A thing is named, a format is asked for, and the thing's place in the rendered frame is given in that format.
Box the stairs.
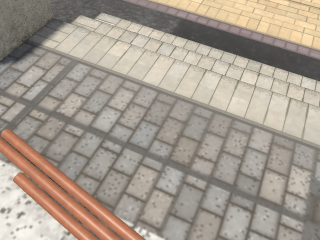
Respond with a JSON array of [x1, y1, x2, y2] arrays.
[[70, 12, 320, 107]]

